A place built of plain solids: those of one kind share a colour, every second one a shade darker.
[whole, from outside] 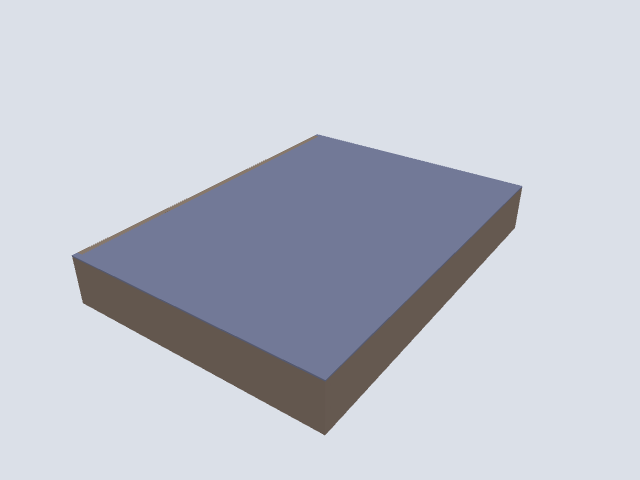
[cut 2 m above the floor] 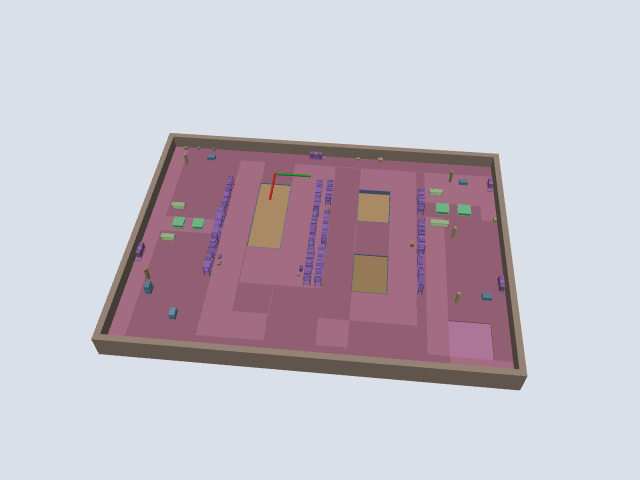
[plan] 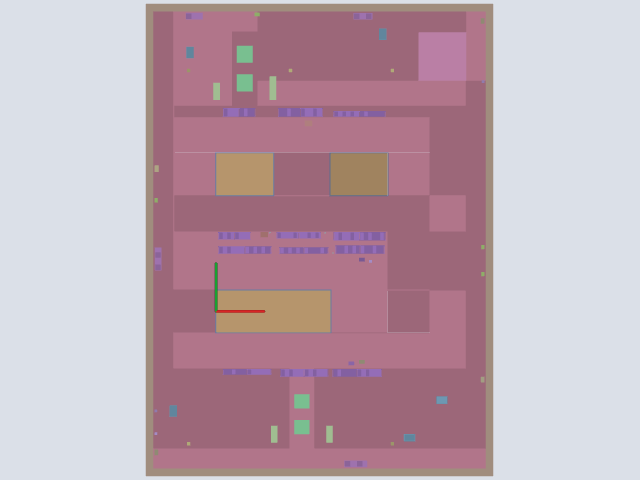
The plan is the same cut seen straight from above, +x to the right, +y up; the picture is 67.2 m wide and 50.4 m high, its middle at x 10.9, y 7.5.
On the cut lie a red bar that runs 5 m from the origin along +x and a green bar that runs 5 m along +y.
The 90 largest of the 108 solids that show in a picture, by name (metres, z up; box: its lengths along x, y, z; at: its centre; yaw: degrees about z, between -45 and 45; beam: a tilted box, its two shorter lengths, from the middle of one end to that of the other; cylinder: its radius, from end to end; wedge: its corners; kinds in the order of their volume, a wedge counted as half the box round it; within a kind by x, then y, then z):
{
 "floor_1": {"box": [2.1, 37.5, 1.4], "at": [-5.55, 12.75, -0.7]},
 "floor_2": {"box": [0.1, 23.1, 1.4], "at": [-4.45, 19.95, -0.7]},
 "floor_3": {"box": [4.4, 0.1, 1.4], "at": [-2.3, -2.25, -0.7]},
 "floor_4": {"box": [4.4, 4.4, 1.4], "at": [-2.3, 0.0, -0.7]},
 "floor_5": {"box": [4.3, 0.1, 1.4], "at": [-2.25, 12.15, -0.7]},
 "floor_6": {"box": [4.3, 4.4, 1.4], "at": [-2.25, 14.4, -0.7]},
 "floor_7": {"box": [4.3, 0.1, 1.4], "at": [-2.25, 16.65, -0.7]},
 "floor_8": {"box": [6.05, 9.9, 1.4], "at": [-1.38, 26.55, -0.7]},
 "floor_9": {"box": [14.3, 8.4, 1.4], "at": [0.55, -10.2, -0.7]},
 "floor_10": {"box": [2.7, 7.8, 1.4], "at": [3.0, 25.5, -0.7]},
 "floor_11": {"box": [2.7, 2.1, 1.4], "at": [3.0, 30.45, -0.7]},
 "floor_12": {"box": [22.5, 3.7, 1.4], "at": [6.75, 4.15, -0.7]},
 "floor_13": {"box": [22.5, 2.4, 1.4], "at": [6.75, 7.2, -0.7]},
 "floor_14": {"box": [22.4, 3.7, 1.4], "at": [6.8, 10.25, -0.7]},
 "floor_15": {"box": [2.6, 7.2, 1.4], "at": [9.0, -10.8, -0.7]},
 "floor_16": {"box": [2.6, 1.2, 1.4], "at": [9.0, -6.6, -0.7]},
 "floor_17": {"box": [5.8, 0.1, 1.4], "at": [9.0, 12.15, -0.7]},
 "floor_18": {"box": [5.8, 4.4, 1.4], "at": [9.0, 14.4, -0.7]},
 "floor_19": {"box": [5.8, 0.1, 1.4], "at": [9.0, 16.65, -0.7]},
 "floor_20": {"box": [26.8, 3.7, 1.4], "at": [9.0, 18.55, -0.7]},
 "floor_21": {"box": [34.9, 2.1, 1.4], "at": [10.85, -15.45, -0.7]},
 "floor_22": {"box": [30.7, 3.7, 1.4], "at": [10.85, -4.15, -0.7]},
 "floor_23": {"box": [30.6, 1.2, 1.4], "at": [10.9, 21.0, -0.7]},
 "floor_24": {"box": [16.9, 7.29, 1.4], "at": [12.8, 27.86, -0.7]},
 "floor_25": {"box": [5.9, 4.4, 1.4], "at": [15.05, 0.0, -0.7]},
 "floor_26": {"box": [21.85, 2.62, 1.4], "at": [15.28, 22.91, -0.7]},
 "floor_27": {"box": [10.3, 0.1, 1.4], "at": [17.25, -2.25, -0.7]},
 "floor_28": {"box": [10.3, 0.1, 1.4], "at": [17.25, 2.25, -0.7]},
 "floor_29": {"box": [18.0, 8.4, 1.4], "at": [19.3, -10.2, -0.7]},
 "floor_30": {"box": [4.4, 4.4, 1.4], "at": [20.2, 0.0, -0.7]},
 "floor_31": {"box": [4.4, 9.8, 1.4], "at": [20.2, 7.2, -0.7]},
 "floor_32": {"box": [4.3, 0.1, 1.4], "at": [20.25, 12.15, -0.7]},
 "floor_33": {"box": [4.3, 4.4, 1.4], "at": [20.25, 14.4, -0.7]},
 "floor_34": {"box": [4.3, 0.1, 1.4], "at": [20.25, 16.65, -0.7]},
 "floor_35": {"box": [5.0, 2.18, 1.4], "at": [23.75, 30.41, -0.7]},
 "floor_36": {"box": [3.8, 4.4, 1.4], "at": [24.3, 0.0, -0.7]},
 "floor_37": {"box": [3.8, 3.8, 1.4], "at": [24.3, 4.1, -0.7]},
 "floor_38": {"box": [3.8, 2.4, 1.4], "at": [24.3, 7.2, -0.7]},
 "floor_39": {"box": [3.8, 3.8, 1.4], "at": [24.3, 10.3, -0.7]},
 "floor_40": {"box": [3.8, 4.4, 1.4], "at": [24.3, 14.4, -0.7]},
 "floor_41": {"box": [3.8, 3.8, 1.4], "at": [24.3, 18.5, -0.7]},
 "floor_42": {"box": [2.1, 30.22, 1.4], "at": [27.25, 9.11, -0.7]},
 "floor_43": {"box": [2.05, 7.29, 1.4], "at": [27.28, 27.86, -0.7]},
 "wall_1": {"box": [0.8, 48.0, 6.9], "at": [-7.0, 7.5, 2.05]},
 "wall_2": {"box": [36.5, 0.8, 6.9], "at": [10.85, -16.9, 2.05]},
 "wall_3": {"box": [36.5, 0.8, 6.9], "at": [10.85, 31.9, 2.05]},
 "wall_4": {"box": [0.8, 48.0, 6.9], "at": [28.7, 7.5, 2.05]},
 "ceil_hall_1": {"box": [36.5, 49.6, 0.2], "at": [10.85, 7.5, 5.4]},
 "floor_pit_1": {"box": [6.0, 4.4, 0.69], "at": [3.0, 14.4, -1.05]},
 "floor_pit_2": {"box": [12.0, 4.4, 1.24], "at": [6.0, 0.0, -0.78]},
 "floor_pit_3": {"box": [6.0, 4.4, 1.25], "at": [15.0, 14.4, -0.78]},
 "floor_washbay_1": {"box": [5.0, 5.1, 1.27], "at": [23.75, 26.77, -0.77]},
 "floor_band_1": {"box": [0.1, 4.4, 1.4], "at": [-0.05, 14.4, -0.7]},
 "floor_band_2": {"box": [6.1, 0.1, 1.4], "at": [2.95, 16.65, -0.7]},
 "floor_band_3": {"box": [6.2, 0.1, 1.4], "at": [3.0, 12.15, -0.7]},
 "floor_band_4": {"box": [12.1, 0.1, 1.4], "at": [5.95, 2.25, -0.7]},
 "floor_band_5": {"box": [12.2, 0.1, 1.4], "at": [6.0, -2.25, -0.7]},
 "floor_band_6": {"box": [0.1, 4.5, 1.4], "at": [6.05, 14.45, -0.7]},
 "floor_band_7": {"box": [0.1, 4.4, 1.4], "at": [11.95, 14.4, -0.7]},
 "floor_band_8": {"box": [0.1, 4.5, 1.4], "at": [12.05, 0.05, -0.7]},
 "floor_band_9": {"box": [6.1, 0.1, 1.4], "at": [14.95, 16.65, -0.7]},
 "floor_band_10": {"box": [6.2, 0.1, 1.4], "at": [15.0, 12.15, -0.7]},
 "floor_band_11": {"box": [0.1, 4.5, 1.4], "at": [18.05, 14.45, -0.7]},
 "pallet_1": {"box": [0.76, 1.16, 0.36], "at": [-4.5, -10.45, 0.32]},
 "pallet_2": {"box": [0.76, 1.16, 0.35], "at": [-2.74, 27.18, 0.31]},
 "pallet_3": {"box": [0.76, 1.16, 0.39], "at": [17.48, 29.1, 0.33]},
 "pallet_4": {"box": [1.04, 0.64, 0.39], "at": [20.3, -13.27, 1.08]},
 "pallet_5": {"box": [1.1, 0.7, 0.33], "at": [23.7, -9.32, 0.68]},
 "wall_column_1": {"box": [0.36, 0.36, 5.3], "at": [18.5, -13.9, 2.65]},
 "wall_column_2": {"box": [0.36, 0.36, 5.3], "at": [18.5, 25.3, 2.65]},
 "rack_1": {"box": [2.65, 0.8, 0.05], "at": [1.62, 6.45, 1.56]},
 "rack_2": {"box": [2.65, 0.8, 0.05], "at": [4.38, 6.45, 1.56]},
 "rack_3": {"box": [2.21, 0.9, 0.05], "at": [7.71, 20.9, 1.65]},
 "rack_4": {"box": [2.4, 0.8, 0.05], "at": [8.0, -6.45, 1.97]},
 "rack_5": {"box": [2.21, 0.9, 0.05], "at": [10.02, 20.9, 1.65]},
 "rack_6": {"box": [2.45, 0.8, 0.05], "at": [13.53, -6.45, 1.57]},
 "rack_7": {"box": [2.6, 0.9, 0.05], "at": [13.7, 7.9, 1.89]},
 "rack_8": {"box": [2.45, 0.9, 0.05], "at": [13.82, 6.5, 1.69]},
 "rack_9": {"box": [2.45, 0.8, 0.05], "at": [16.07, -6.45, 1.57]},
 "rack_10": {"box": [2.45, 0.9, 0.05], "at": [16.38, 6.5, 1.69]},
 "rack_11": {"box": [2.6, 0.9, 0.05], "at": [16.4, 7.9, 1.89]},
 "drums_1": {"box": [1.8, 0.7, 0.12], "at": [-2.31, 31.0, 0.06]},
 "drums_2": {"box": [2.4, 0.7, 0.12], "at": [14.66, -16.0, 0.06]},
 "drums_3": {"box": [0.58, 0.58, 0.88], "at": [15.07, -16.0, 0.56]},
 "drums_4": {"box": [0.58, 0.58, 0.88], "at": [16.03, 31.0, 0.56]},
 "lifttable_1": {"box": [1.7, 1.8, 0.07], "at": [3.0, 24.0, 0.58]},
 "lifttable_2": {"box": [1.7, 1.8, 0.07], "at": [3.0, 27.0, 0.58]},
 "lifttable_3": {"box": [1.6, 1.5, 0.07], "at": [9.0, -12.15, 0.58]},
 "lifttable_4": {"box": [1.6, 1.5, 0.07], "at": [9.0, -9.45, 0.58]},
 "cart_1": {"box": [0.8, 0.55, 0.82], "at": [5.04, 8.07, 0.51]}
}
